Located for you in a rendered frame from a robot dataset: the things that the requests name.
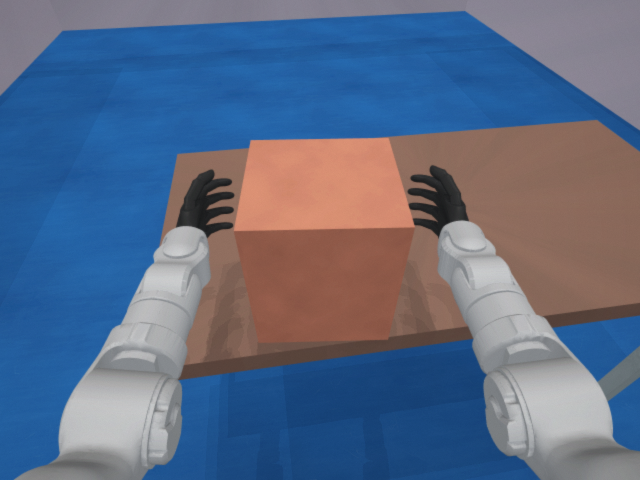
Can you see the carton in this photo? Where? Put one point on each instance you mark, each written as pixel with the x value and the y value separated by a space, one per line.
pixel 323 231

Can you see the right robot hand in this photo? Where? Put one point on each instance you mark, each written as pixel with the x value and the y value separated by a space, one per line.
pixel 448 199

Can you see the right robot forearm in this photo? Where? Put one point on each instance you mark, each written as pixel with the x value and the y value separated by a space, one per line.
pixel 504 327

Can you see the left robot hand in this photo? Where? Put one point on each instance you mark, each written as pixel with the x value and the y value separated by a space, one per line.
pixel 193 212

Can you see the table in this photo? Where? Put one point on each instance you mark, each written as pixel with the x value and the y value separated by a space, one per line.
pixel 560 203

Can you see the robot right upper arm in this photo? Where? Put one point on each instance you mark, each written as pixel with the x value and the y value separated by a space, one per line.
pixel 550 413

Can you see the left robot forearm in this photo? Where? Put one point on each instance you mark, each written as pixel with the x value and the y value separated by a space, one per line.
pixel 152 336

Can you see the robot left upper arm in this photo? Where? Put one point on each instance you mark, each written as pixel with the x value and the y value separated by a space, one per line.
pixel 120 424

